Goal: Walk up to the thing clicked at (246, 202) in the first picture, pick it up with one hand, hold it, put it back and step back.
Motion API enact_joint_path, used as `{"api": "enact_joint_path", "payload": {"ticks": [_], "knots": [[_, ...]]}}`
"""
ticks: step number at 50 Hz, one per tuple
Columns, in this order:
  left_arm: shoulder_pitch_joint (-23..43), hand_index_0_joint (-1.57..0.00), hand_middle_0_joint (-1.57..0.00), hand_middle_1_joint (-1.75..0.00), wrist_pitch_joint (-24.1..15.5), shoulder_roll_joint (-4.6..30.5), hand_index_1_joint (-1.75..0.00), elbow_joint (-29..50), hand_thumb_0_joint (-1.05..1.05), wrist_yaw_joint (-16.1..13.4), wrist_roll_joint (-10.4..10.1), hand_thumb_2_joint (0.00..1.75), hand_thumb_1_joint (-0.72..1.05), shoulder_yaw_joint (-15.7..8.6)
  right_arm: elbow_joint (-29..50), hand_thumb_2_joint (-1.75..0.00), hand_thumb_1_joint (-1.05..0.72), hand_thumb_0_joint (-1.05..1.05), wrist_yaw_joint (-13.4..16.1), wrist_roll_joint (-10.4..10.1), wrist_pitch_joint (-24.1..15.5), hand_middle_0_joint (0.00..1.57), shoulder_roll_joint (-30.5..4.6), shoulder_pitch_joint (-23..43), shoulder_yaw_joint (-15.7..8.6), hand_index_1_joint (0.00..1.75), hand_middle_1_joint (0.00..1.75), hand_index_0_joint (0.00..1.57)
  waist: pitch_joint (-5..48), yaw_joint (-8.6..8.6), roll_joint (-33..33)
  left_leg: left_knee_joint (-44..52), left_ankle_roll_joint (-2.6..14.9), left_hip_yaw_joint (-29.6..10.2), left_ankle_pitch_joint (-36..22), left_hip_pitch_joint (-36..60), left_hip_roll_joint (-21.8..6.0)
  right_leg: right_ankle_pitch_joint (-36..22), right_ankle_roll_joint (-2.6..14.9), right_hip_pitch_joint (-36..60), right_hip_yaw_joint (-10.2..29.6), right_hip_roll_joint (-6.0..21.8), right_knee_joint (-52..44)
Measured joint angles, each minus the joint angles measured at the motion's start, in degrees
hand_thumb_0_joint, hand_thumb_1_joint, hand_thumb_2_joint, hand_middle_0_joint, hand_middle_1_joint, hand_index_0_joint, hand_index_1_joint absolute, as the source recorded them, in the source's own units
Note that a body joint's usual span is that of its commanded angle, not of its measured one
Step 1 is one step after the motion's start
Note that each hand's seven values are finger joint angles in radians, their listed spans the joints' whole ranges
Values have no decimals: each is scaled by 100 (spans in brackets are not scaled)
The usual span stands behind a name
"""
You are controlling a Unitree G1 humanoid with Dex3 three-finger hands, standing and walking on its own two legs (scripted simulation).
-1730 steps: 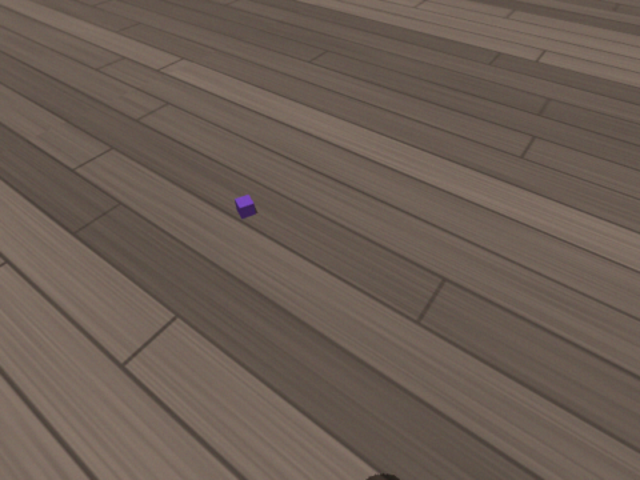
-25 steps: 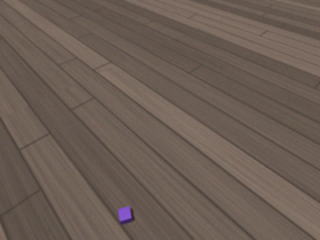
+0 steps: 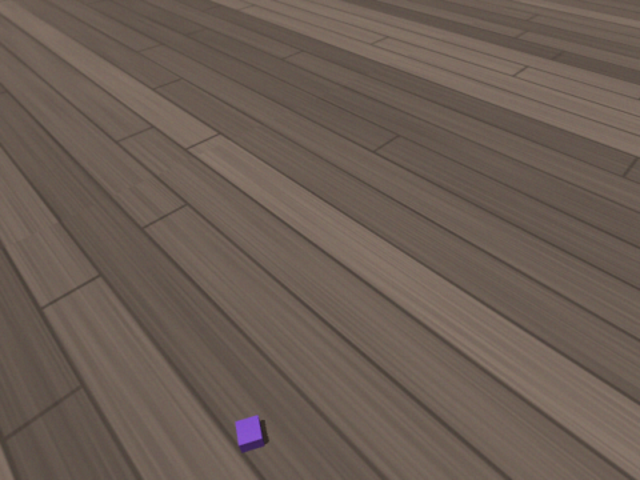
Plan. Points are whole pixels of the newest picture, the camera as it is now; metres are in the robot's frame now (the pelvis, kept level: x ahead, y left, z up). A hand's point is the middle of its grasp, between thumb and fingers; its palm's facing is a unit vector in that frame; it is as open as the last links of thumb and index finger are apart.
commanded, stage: stand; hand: left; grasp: from above
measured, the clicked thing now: (250, 433) +0.42 +0.23 -0.75
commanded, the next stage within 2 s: step back in 1.42 s
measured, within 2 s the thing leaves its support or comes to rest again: neither
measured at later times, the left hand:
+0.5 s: hand out of the picture +0.08 +0.23 -0.16, palm faces +0.00 -0.94 -0.33, open 7.4 cm
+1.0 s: hand out of the picture +0.09 +0.23 -0.15, palm faces +0.00 -0.94 -0.34, open 7.4 cm
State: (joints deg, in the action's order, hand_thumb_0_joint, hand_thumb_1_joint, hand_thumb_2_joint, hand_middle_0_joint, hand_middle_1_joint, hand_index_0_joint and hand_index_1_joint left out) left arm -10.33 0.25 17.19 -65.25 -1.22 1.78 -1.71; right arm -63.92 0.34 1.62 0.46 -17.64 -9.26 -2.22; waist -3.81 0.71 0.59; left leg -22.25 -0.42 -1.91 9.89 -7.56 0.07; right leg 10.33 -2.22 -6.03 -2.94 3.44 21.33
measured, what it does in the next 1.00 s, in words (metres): stands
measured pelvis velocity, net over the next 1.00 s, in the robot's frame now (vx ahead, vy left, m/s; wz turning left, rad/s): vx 0.02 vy -0.02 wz -0.01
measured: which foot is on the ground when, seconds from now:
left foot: down 0.00-1.00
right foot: down 0.00-1.00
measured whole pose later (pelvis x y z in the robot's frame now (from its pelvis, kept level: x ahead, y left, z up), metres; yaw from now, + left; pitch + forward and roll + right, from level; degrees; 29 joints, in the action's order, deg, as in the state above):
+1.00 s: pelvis +0.02 -0.02 +0.00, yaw -1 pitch -3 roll +0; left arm -6.6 -0.3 18.2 -65.4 -0.4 0.9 -1.2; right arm -65.3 0.1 1.1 -0.1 -19.2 -6.0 -1.0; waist -3.5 0.3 0.7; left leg -18.7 -1.8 -1.8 9.7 -5.7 -1.5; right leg 10.7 -0.9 -5.0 -2.9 1.9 19.0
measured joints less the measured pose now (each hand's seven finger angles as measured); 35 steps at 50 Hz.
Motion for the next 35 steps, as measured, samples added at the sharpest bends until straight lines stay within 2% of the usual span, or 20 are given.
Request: {"api": "enact_joint_path", "payload": {"ticks": [35], "knots": [[402,-20,-21,-30,-40,56,-30,-8,1,73,-89,90,91,34,-128,-90,-90,1,-2,-38,-83,21,-93,277,129,30,30,20,30,-37,24,315,-103,10,-11,151,-97,52,93,72,2,-94,-178]]}}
